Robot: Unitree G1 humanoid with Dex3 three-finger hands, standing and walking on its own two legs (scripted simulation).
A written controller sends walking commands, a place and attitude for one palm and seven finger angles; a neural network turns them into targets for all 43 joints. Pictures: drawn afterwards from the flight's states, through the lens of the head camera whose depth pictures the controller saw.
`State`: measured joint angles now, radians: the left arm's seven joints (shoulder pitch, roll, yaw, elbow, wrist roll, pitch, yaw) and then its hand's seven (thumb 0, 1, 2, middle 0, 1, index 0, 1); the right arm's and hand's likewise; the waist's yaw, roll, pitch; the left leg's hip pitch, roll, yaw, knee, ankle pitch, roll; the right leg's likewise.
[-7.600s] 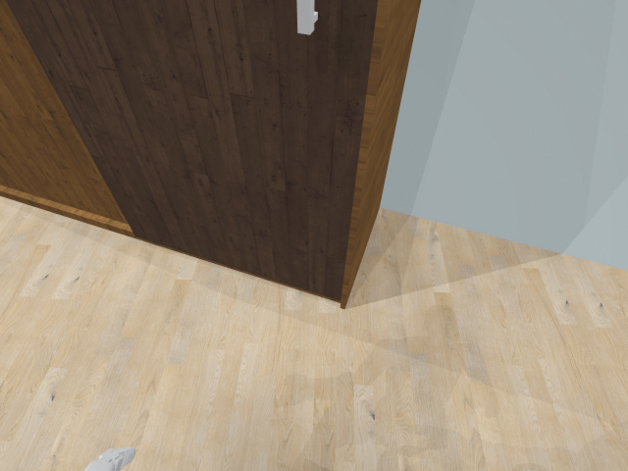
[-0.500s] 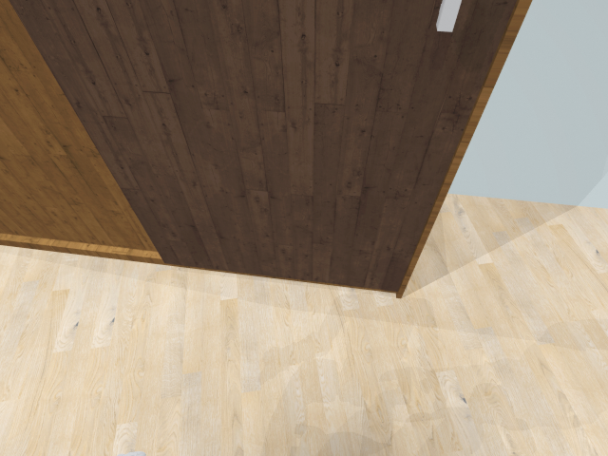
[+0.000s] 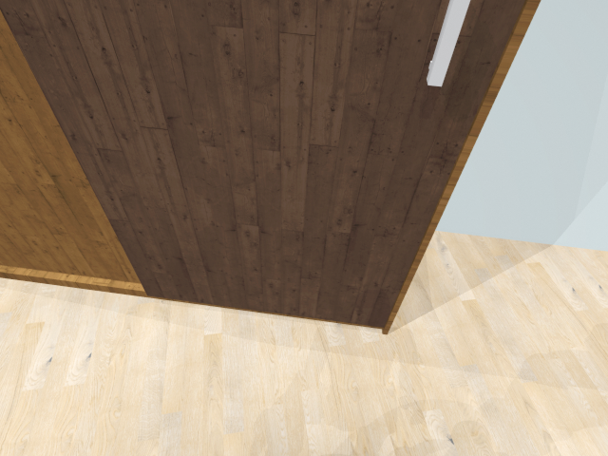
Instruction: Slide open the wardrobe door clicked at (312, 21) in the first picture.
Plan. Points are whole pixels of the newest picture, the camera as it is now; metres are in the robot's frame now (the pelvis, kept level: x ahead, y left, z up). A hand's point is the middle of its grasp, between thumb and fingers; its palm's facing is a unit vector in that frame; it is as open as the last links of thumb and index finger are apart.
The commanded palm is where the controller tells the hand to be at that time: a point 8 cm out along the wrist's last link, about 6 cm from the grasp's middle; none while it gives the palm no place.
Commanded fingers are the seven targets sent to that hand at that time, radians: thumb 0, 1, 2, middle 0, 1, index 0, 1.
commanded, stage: take the last steps up to it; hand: right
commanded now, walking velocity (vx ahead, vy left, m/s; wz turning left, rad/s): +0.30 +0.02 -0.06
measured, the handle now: (446, 33) +0.67 -0.15 +0.27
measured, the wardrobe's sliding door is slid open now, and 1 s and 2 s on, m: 0.00 0.00 0.00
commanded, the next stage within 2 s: come to a stop and stand still in 0.42 s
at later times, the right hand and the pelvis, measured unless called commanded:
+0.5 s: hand out of the picture +0.03 -0.15 -0.19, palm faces +0.17 +0.98 -0.11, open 7.4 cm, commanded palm none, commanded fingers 0.00 -0.90 -0.90 0.20 0.30 0.20 0.30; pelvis +0.14 -0.02 -0.02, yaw -3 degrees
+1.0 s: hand (424, 411) +0.25 -0.18 -0.16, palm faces +0.04 +0.96 -0.26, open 7.4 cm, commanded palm none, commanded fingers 0.00 -0.90 -0.90 0.20 0.30 0.20 0.30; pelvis +0.17 +0.01 -0.01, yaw -1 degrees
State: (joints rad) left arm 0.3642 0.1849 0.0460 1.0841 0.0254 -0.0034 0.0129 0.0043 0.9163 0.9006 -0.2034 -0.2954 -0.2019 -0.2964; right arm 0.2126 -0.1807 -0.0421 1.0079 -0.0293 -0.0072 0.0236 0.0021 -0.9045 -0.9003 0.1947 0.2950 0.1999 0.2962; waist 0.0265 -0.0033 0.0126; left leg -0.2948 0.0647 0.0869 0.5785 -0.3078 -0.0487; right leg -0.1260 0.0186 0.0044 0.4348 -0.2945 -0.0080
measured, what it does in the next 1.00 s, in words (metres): walks ahead: left foot, then right foot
